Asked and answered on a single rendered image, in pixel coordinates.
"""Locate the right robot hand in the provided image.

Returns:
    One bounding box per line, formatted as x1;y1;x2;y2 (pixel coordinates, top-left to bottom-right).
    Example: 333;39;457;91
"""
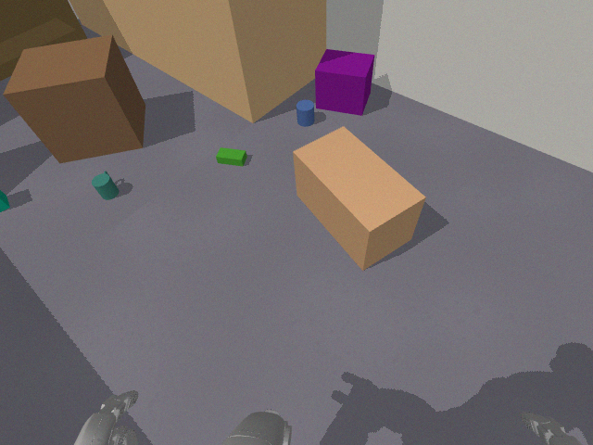
521;412;582;445

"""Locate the bookshelf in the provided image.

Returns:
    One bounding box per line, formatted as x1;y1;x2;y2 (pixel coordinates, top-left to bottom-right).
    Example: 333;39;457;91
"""
0;0;88;81

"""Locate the left robot hand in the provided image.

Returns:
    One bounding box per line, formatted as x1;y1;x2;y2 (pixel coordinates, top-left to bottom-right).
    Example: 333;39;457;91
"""
74;390;138;445

